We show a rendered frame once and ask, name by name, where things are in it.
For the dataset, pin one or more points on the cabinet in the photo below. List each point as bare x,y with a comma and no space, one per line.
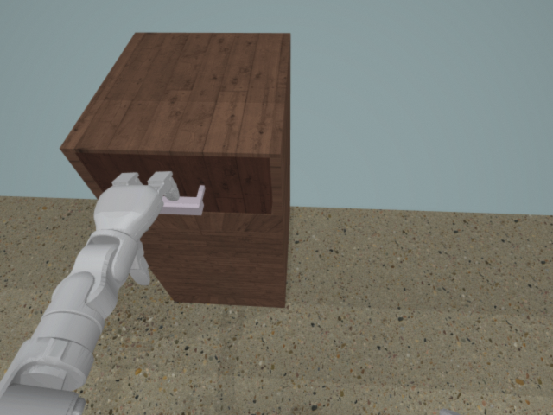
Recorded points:
202,94

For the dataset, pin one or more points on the robot left upper arm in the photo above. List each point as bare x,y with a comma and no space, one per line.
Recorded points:
21,399

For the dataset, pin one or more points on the drawer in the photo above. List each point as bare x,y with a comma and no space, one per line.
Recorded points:
233,184

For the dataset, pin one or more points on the robot left forearm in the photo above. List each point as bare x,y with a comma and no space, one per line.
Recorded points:
59,353

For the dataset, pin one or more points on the handle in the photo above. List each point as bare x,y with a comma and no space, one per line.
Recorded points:
185,205

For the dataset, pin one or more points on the robot left hand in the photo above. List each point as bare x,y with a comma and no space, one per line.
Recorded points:
130,207

